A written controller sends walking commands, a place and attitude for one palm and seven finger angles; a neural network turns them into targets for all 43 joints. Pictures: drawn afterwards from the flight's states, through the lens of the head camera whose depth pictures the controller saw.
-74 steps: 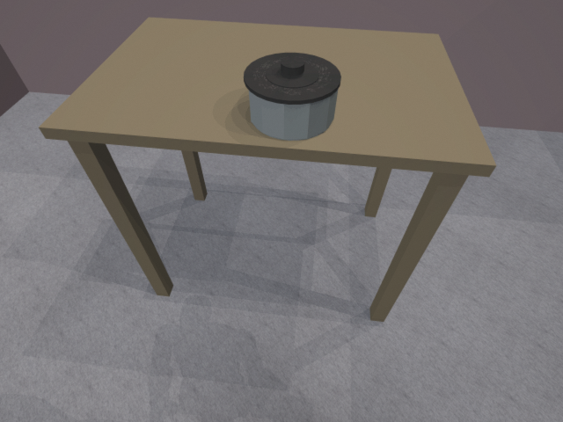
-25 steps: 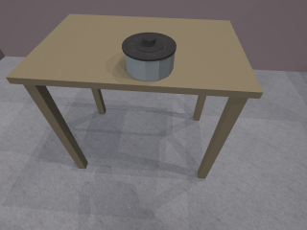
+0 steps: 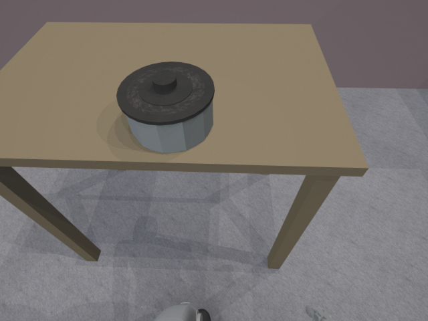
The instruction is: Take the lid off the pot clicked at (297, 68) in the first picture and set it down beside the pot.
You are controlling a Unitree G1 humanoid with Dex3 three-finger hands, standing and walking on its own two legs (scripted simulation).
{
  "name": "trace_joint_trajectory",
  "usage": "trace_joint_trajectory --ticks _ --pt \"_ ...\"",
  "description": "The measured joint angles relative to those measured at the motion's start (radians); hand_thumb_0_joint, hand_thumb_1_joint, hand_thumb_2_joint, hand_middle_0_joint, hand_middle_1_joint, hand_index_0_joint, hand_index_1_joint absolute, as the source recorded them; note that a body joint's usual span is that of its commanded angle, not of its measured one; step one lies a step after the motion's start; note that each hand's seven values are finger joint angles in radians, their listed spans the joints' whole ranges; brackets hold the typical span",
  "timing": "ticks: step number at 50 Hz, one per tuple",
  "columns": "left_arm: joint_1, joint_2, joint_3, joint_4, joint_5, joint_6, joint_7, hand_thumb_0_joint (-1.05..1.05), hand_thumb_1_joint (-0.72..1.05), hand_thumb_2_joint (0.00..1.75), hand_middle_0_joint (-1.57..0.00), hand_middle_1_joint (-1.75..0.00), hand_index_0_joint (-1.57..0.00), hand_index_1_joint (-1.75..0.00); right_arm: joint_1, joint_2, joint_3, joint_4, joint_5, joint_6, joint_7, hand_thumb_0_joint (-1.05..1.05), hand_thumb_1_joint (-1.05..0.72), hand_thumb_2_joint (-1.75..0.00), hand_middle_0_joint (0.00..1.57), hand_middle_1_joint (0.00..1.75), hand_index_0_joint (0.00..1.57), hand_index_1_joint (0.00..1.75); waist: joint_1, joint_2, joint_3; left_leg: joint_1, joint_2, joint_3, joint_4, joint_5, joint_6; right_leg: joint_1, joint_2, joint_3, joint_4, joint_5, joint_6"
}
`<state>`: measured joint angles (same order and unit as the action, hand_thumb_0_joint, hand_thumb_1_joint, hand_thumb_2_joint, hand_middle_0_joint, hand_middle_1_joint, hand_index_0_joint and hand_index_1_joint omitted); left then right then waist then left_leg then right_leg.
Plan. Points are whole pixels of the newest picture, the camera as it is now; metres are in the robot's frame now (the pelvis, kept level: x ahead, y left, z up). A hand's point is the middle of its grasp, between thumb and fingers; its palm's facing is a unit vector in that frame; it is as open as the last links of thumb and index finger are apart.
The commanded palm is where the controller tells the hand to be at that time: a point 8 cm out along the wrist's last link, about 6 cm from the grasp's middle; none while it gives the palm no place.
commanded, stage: come to a stop and stand still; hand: left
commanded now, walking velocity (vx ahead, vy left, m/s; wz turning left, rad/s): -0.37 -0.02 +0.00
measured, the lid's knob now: (164, 81) +0.51 +0.14 +0.16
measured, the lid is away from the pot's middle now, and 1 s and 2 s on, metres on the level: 0.00 0.00 0.00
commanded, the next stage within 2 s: look again from close up in 1.36 s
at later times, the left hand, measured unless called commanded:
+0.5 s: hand out of the picture +0.05 +0.14 -0.16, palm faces +0.04 -0.95 -0.31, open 7.4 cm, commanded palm none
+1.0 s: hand out of the picture +0.00 +0.20 -0.17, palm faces +0.10 -0.95 -0.29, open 7.4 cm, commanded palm none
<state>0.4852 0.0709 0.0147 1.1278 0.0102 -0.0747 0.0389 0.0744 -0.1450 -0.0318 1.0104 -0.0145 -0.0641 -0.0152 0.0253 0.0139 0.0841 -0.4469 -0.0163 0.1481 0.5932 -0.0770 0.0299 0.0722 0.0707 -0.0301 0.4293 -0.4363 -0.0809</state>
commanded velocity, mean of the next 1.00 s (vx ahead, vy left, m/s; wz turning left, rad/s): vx -0.04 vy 0.06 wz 0.00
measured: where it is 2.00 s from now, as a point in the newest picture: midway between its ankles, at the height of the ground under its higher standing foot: outside the picture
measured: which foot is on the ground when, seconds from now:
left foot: up 0.00-0.00, down 0.02-0.42, up 0.44-0.82, down 0.84-1.00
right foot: down 0.00-0.02, up 0.04-0.42, down 0.44-1.00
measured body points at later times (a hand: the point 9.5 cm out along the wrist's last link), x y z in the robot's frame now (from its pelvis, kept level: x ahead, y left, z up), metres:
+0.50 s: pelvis +0.00 -0.07 +0.00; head +0.04 -0.10 +0.44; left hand +0.05 +0.18 -0.13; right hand +0.09 -0.32 -0.16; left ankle +0.07 +0.06 -0.70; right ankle +0.01 -0.20 -0.73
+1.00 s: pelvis -0.02 -0.01 -0.01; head -0.02 -0.02 +0.44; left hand -0.01 +0.25 -0.15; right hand +0.08 -0.23 -0.15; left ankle -0.03 +0.09 -0.73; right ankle +0.01 -0.18 -0.73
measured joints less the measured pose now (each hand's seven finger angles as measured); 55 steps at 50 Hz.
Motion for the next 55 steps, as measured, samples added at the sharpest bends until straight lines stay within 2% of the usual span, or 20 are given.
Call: trace_joint_trajectory --ticks 1,2,4,6,8,14,18,22,25,28,31,34,40,42,43,45,48,49,52,55 --pt "0.004 0.002 0.0 0.004 -0.006 0.005 0.003 0.01 0.9 0.9 -0.2 -0.3 -0.2 -0.3 0.001 0.006 0.004 -0.006 -0.004 -0.005 -0.005 0.01 -0.91 -0.9 0.19 0.3 0.2 0.3 -0.004 0.007 -0.002 0.039 0.003 -0.003 -0.028 0.056 0.027 -0.033 0.009 -0.008 0.115 -0.01 0.02" --pt "-0.003 0.01 -0.001 0.005 -0.015 0.012 0.009 0.01 0.9 0.9 -0.2 -0.3 -0.2 -0.3 0.001 0.018 0.007 -0.012 -0.005 -0.008 -0.009 0.0 -0.91 -0.9 0.19 0.3 0.2 0.3 -0.009 -0.004 -0.003 0.057 0.0 0.0 -0.017 0.003 0.051 -0.099 0.003 -0.008 0.297 -0.032 0.047" --pt "-0.042 0.029 0.005 -0.012 -0.02 0.034 0.019 0.01 0.9 0.9 -0.2 -0.3 -0.2 -0.3 0.01 0.038 0.017 -0.028 0.0 -0.006 -0.018 0.0 -0.91 -0.9 0.19 0.3 0.2 0.3 -0.013 -0.038 0.011 0.095 -0.014 0.013 -0.014 -0.092 0.075 -0.24 -0.011 0.026 0.623 -0.118 0.063" --pt "-0.097 0.043 0.015 -0.05 -0.012 0.056 0.026 0.01 0.9 0.9 -0.2 -0.3 -0.2 -0.3 0.03 0.042 0.025 -0.034 0.005 0.001 -0.03 0.0 -0.91 -0.9 0.19 0.3 0.2 0.3 -0.014 -0.04 0.019 0.128 -0.015 0.006 -0.049 -0.113 0.067 -0.357 -0.028 0.047 0.758 -0.119 0.075" --pt "-0.159 0.058 0.025 -0.102 -0.007 0.073 0.027 0.01 0.9 0.9 -0.2 -0.3 -0.2 -0.3 0.041 0.038 0.009 -0.039 0.016 0.014 -0.042 -0.01 -0.93 -0.9 0.2 0.3 0.2 0.3 -0.012 -0.041 0.028 0.142 -0.015 -0.003 -0.084 -0.091 0.051 -0.453 -0.061 0.07 0.782 -0.087 0.086" --pt "-0.293 0.11 0.056 -0.216 0.0 0.103 0.016 0.0 0.9 0.9 -0.2 -0.3 -0.2 -0.3 0.037 -0.015 -0.007 -0.045 -0.008 0.08 -0.023 -0.02 -0.95 -0.9 0.2 0.3 0.2 0.3 -0.013 -0.039 0.037 0.108 0.012 -0.046 -0.096 -0.058 0.032 -0.584 -0.115 0.105 0.726 -0.003 0.109" --pt "-0.307 0.127 0.057 -0.239 0.005 0.109 0.007 0.0 0.91 0.9 -0.2 -0.3 -0.2 -0.3 0.04 -0.043 -0.021 -0.062 -0.019 0.105 -0.008 -0.01 -0.93 -0.9 0.2 0.3 0.2 0.3 -0.024 -0.01 0.023 0.068 0.041 -0.074 -0.077 -0.05 0.006 -0.513 -0.128 0.059 0.54 -0.007 0.106" --pt "-0.256 0.142 0.046 -0.24 0.016 0.089 0.001 0.0 0.9 0.9 -0.2 -0.3 -0.2 -0.3 0.061 -0.056 -0.035 -0.083 -0.011 0.115 0.001 0.0 -0.92 -0.9 0.2 0.3 0.2 0.3 -0.023 -0.007 -0.009 -0.006 0.048 -0.079 0.029 -0.128 -0.03 -0.374 -0.133 0.034 0.214 0.064 0.085" --pt "-0.228 0.111 0.024 -0.209 0.021 0.094 -0.003 0.0 0.9 0.9 -0.2 -0.3 -0.2 -0.3 0.075 -0.087 -0.049 -0.08 -0.012 0.136 0.004 0.0 -0.92 -0.9 0.2 0.3 0.2 0.3 -0.025 0.038 -0.003 -0.074 0.012 -0.163 0.267 -0.322 -0.047 -0.381 -0.119 0.025 0.23 0.084 0.091" --pt "-0.187 0.092 0.02 -0.191 0.018 0.091 -0.002 0.01 0.9 0.9 -0.2 -0.3 -0.2 -0.3 0.102 -0.102 -0.051 -0.07 -0.014 0.141 0.01 0.0 -0.92 -0.9 0.19 0.3 0.2 0.3 -0.021 0.04 -0.011 -0.101 -0.013 -0.175 0.454 -0.311 -0.063 -0.357 -0.131 0.034 0.164 0.128 0.095" --pt "-0.165 0.094 0.023 -0.185 0.018 0.084 0.0 0.01 0.9 0.9 -0.2 -0.3 -0.2 -0.3 0.131 -0.1 -0.048 -0.059 -0.009 0.137 0.016 0.01 -0.92 -0.9 0.19 0.3 0.2 0.3 -0.017 0.016 -0.014 -0.076 -0.011 -0.166 0.491 -0.296 -0.082 -0.341 -0.151 0.037 0.115 0.157 0.096" --pt "-0.155 0.104 0.027 -0.185 0.02 0.077 0.001 0.01 0.9 0.9 -0.2 -0.3 -0.2 -0.3 0.146 -0.094 -0.042 -0.045 -0.004 0.139 0.018 0.01 -0.91 -0.9 0.19 0.3 0.2 0.3 -0.004 -0.009 -0.014 -0.019 0.0 -0.154 0.408 -0.32 -0.091 -0.335 -0.17 0.037 0.094 0.171 0.101" --pt "-0.152 0.129 0.034 -0.176 0.024 0.09 -0.005 0.01 0.9 0.9 -0.2 -0.3 -0.2 -0.3 0.122 -0.076 -0.029 -0.041 0.007 0.116 0.017 0.01 -0.91 -0.9 0.19 0.3 0.2 0.3 0.017 -0.048 -0.018 0.135 0.003 -0.128 0.083 -0.29 -0.077 -0.364 -0.192 0.044 0.11 0.178 0.133" --pt "-0.155 0.126 0.018 -0.156 0.018 0.087 0.009 0.01 0.9 0.9 -0.21 -0.3 -0.2 -0.3 0.132 -0.091 -0.02 -0.073 0.008 0.093 0.017 0.01 -0.91 -0.9 0.19 0.3 0.2 0.3 -0.003 -0.007 -0.033 0.193 0.033 -0.122 -0.026 -0.241 -0.063 -0.381 -0.172 0.016 0.15 0.16 0.144" --pt "-0.167 0.129 0.011 -0.147 0.013 0.095 0.012 0.01 0.9 0.9 -0.21 -0.3 -0.2 -0.3 0.132 -0.089 -0.024 -0.082 0.002 0.085 0.012 0.01 -0.91 -0.9 0.19 0.3 0.2 0.3 -0.014 -0.001 -0.034 0.18 0.029 -0.126 -0.005 -0.263 -0.04 -0.396 -0.177 0.008 0.187 0.137 0.133" --pt "-0.181 0.132 0.007 -0.141 0.009 0.105 0.017 0.01 0.9 0.9 -0.2 -0.3 -0.2 -0.3 0.133 -0.077 -0.017 -0.095 -0.01 0.087 0.003 0.01 -0.91 -0.9 0.19 0.3 0.2 0.3 -0.008 0.0 -0.04 0.16 0.015 -0.119 0.058 -0.292 -0.013 -0.406 -0.174 0.029 0.232 0.084 0.096" --pt "-0.188 0.131 0.0 -0.141 0.01 0.105 0.017 0.01 0.9 0.9 -0.2 -0.3 -0.2 -0.3 0.142 -0.056 0.001 -0.107 -0.014 0.085 -0.004 0.01 -0.91 -0.9 0.19 0.3 0.2 0.3 -0.007 0.017 -0.058 0.169 0.006 -0.109 0.086 -0.302 0.004 -0.393 -0.157 0.059 0.242 0.074 0.067" --pt "-0.191 0.13 -0.002 -0.143 0.01 0.103 0.015 0.01 0.9 0.9 -0.2 -0.3 -0.2 -0.3 0.144 -0.047 0.007 -0.109 -0.012 0.085 -0.005 0.01 -0.91 -0.9 0.19 0.3 0.2 0.3 -0.009 0.023 -0.062 0.173 0.002 -0.108 0.089 -0.303 0.007 -0.383 -0.154 0.071 0.231 0.105 0.066" --pt "-0.193 0.126 -0.009 -0.151 0.009 0.092 0.011 0.01 0.9 0.9 -0.2 -0.3 -0.2 -0.3 0.137 -0.033 0.008 -0.11 -0.002 0.088 -0.01 0.0 -0.93 -0.9 0.2 0.3 0.2 0.3 -0.007 0.033 -0.074 0.191 -0.004 -0.088 0.083 -0.303 0.014 -0.369 -0.159 0.096 0.213 0.13 0.118" --pt "-0.195 0.125 -0.013 -0.163 0.012 0.1 0.005 0.01 0.9 0.9 -0.2 -0.3 -0.2 -0.3 0.137 -0.029 0.014 -0.118 -0.004 0.088 -0.001 0.0 -0.94 -0.9 0.2 0.3 0.2 0.3 -0.015 0.029 -0.087 0.197 -0.009 -0.066 0.06 -0.29 0.023 -0.373 -0.162 0.117 0.198 0.135 0.123"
